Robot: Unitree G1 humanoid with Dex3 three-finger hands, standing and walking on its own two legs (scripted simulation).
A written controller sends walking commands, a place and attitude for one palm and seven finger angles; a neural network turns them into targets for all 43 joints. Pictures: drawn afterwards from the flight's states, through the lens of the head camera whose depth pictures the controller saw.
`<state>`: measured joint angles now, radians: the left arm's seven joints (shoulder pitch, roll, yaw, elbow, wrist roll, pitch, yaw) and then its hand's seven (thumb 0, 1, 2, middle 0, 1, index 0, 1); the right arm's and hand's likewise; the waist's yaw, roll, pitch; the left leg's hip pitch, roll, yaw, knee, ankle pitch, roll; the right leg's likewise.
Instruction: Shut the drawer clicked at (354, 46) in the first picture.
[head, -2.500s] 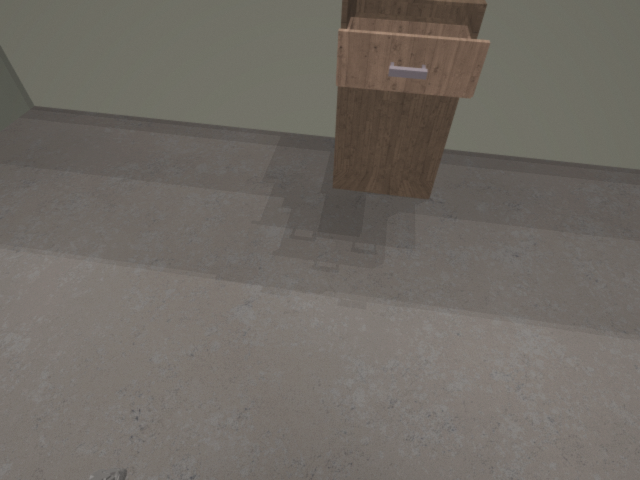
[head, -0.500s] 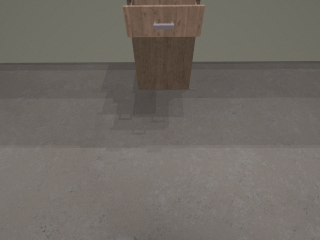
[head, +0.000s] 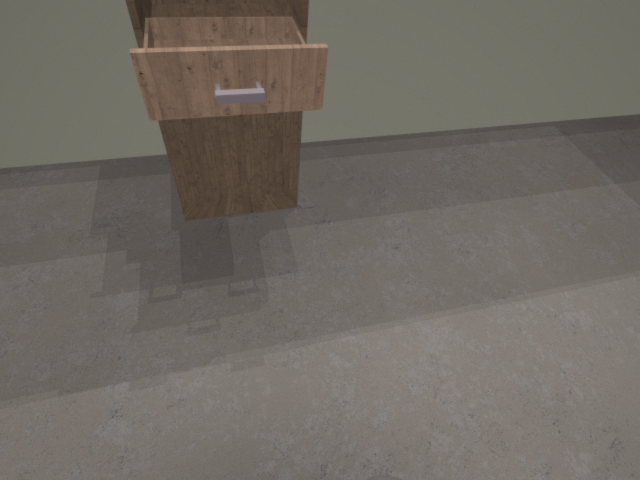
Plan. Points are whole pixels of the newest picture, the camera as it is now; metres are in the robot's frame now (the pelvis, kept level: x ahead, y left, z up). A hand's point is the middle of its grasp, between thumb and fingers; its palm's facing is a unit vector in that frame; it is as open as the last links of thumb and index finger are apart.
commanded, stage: walk to a spot facing it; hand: left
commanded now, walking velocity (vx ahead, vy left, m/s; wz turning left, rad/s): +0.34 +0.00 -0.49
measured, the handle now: (239, 91) +0.88 +0.27 -0.01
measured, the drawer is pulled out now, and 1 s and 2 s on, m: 0.30 0.30 0.30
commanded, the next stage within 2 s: turn to face it in 0.68 s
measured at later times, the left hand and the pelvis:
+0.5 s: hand (287, 325) +0.39 +0.08 -0.16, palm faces -0.28 -0.94 -0.18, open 7.4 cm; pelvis +0.21 -0.05 -0.01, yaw -13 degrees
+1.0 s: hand (262, 297) +0.45 +0.14 -0.18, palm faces -0.22 -0.96 -0.17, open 7.4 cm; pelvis +0.40 -0.04 +0.00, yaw -17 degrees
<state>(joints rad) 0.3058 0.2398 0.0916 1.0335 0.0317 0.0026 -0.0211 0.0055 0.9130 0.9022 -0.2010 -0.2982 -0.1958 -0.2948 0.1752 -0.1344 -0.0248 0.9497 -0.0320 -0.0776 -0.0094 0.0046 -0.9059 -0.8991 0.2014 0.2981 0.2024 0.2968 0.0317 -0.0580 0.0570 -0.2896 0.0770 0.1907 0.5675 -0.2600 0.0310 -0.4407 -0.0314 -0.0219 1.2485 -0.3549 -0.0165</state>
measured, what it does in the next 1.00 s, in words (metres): walks ahead, turning right: right foot, then left foot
